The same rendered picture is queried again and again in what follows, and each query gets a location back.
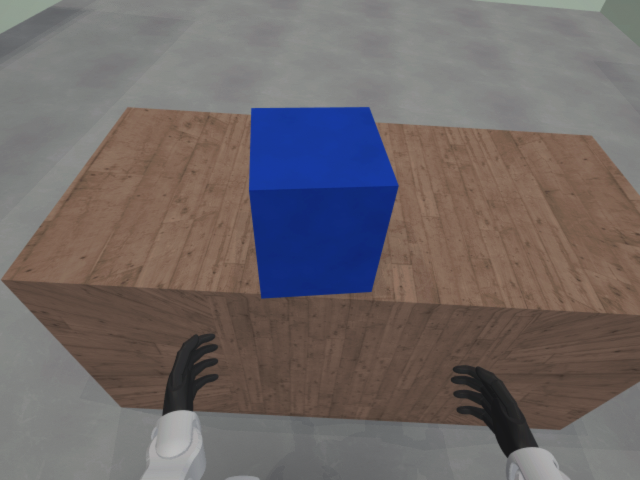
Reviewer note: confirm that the left robot hand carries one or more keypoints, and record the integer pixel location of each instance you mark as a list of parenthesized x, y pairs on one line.
[(181, 386)]

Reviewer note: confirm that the robot right forearm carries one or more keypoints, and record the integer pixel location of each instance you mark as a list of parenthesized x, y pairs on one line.
[(533, 463)]

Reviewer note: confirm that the robot left forearm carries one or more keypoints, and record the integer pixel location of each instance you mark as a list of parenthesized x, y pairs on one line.
[(176, 450)]

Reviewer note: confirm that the pedestal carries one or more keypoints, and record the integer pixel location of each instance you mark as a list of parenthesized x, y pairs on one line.
[(518, 252)]

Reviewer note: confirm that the carton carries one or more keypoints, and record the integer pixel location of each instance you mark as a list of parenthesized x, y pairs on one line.
[(322, 191)]

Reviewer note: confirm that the right robot hand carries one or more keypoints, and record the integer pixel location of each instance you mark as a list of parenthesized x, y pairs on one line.
[(501, 412)]

